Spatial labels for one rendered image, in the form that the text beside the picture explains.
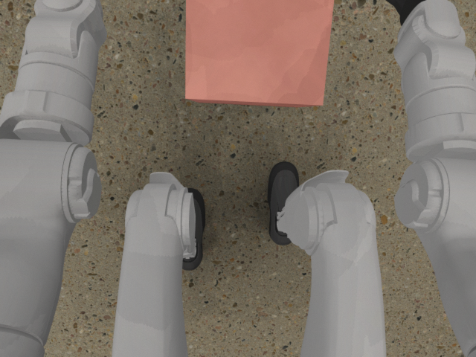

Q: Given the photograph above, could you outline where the robot right upper arm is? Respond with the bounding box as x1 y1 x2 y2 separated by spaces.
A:
394 157 476 357

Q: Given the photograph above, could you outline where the robot right hand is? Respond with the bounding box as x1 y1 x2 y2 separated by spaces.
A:
386 0 425 26

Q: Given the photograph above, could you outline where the left robot forearm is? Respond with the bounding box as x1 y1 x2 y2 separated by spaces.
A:
0 0 107 146

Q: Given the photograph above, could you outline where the left robot shin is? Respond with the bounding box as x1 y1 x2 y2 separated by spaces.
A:
125 172 196 258

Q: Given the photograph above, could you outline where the robot shin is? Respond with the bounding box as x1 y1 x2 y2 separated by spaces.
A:
277 170 376 246
125 172 196 258

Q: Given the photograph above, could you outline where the carton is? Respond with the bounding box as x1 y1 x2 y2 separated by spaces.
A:
185 0 334 107

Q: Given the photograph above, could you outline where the right robot forearm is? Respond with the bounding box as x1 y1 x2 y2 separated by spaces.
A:
393 0 476 163

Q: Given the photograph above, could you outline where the robot left upper arm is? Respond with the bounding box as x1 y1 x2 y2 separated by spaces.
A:
0 139 102 357

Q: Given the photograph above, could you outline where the right robot shin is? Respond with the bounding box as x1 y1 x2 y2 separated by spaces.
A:
277 170 376 246

